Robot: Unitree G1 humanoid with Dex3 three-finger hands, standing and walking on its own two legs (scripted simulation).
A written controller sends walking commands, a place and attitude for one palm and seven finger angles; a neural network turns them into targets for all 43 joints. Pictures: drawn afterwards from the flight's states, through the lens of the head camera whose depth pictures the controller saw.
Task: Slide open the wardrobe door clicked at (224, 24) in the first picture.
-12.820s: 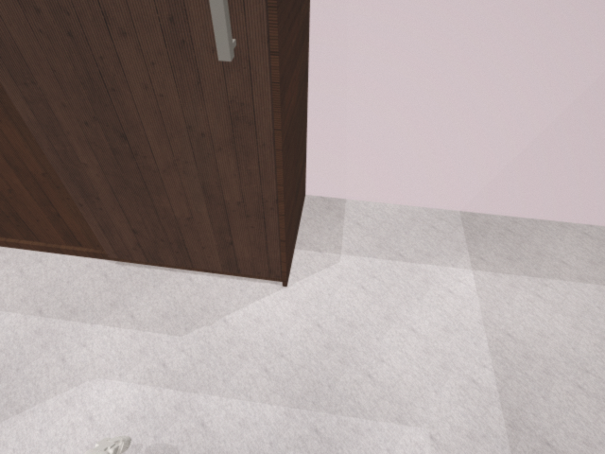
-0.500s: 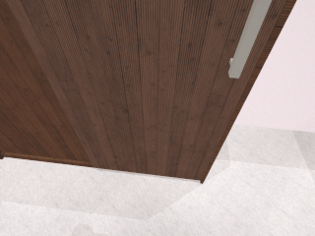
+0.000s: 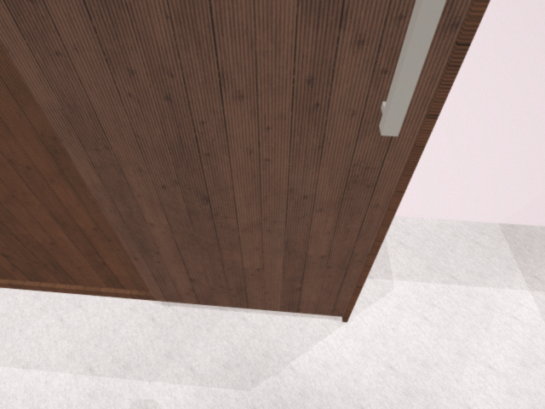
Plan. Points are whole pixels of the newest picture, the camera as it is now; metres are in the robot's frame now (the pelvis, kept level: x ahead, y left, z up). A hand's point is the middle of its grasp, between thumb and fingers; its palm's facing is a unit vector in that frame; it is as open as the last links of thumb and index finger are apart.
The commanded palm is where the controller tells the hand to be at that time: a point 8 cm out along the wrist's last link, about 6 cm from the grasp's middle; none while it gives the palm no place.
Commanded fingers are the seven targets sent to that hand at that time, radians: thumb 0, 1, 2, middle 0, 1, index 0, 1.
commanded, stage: shuffle to correct the standing spot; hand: right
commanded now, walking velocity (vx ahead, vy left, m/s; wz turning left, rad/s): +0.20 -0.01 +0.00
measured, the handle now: (405, 59) +0.53 -0.16 +0.26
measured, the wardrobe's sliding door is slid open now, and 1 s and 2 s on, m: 0.00 0.00 0.00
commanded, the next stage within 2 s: come to a stop and stand still in 0.10 s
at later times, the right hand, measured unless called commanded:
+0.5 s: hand (397, 408) +0.18 -0.20 -0.17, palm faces +0.04 +0.98 -0.20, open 7.3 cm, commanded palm none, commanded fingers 0.00 -0.90 -0.90 0.20 0.30 0.20 0.30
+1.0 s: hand out of the picture +0.13 -0.23 -0.17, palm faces +0.13 +0.96 -0.26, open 7.4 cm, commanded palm none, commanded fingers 0.00 -0.90 -0.90 0.20 0.30 0.20 0.30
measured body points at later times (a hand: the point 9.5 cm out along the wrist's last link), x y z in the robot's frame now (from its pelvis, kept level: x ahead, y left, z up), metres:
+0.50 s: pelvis +0.11 -0.01 +0.00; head +0.17 -0.02 +0.45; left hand +0.04 +0.18 -0.15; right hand +0.17 -0.25 -0.16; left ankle +0.19 +0.09 -0.71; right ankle -0.01 -0.10 -0.73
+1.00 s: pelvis +0.09 -0.03 -0.01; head +0.07 -0.02 +0.44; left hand +0.21 +0.21 -0.14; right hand +0.13 -0.28 -0.15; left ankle +0.19 +0.08 -0.73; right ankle +0.09 -0.14 -0.73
